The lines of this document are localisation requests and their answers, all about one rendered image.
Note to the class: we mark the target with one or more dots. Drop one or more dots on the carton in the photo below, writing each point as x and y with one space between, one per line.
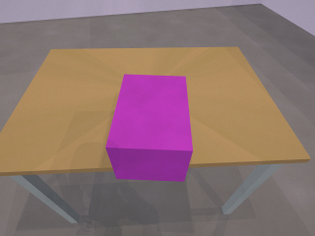
150 134

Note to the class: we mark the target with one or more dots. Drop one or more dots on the table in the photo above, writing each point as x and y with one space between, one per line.
62 122

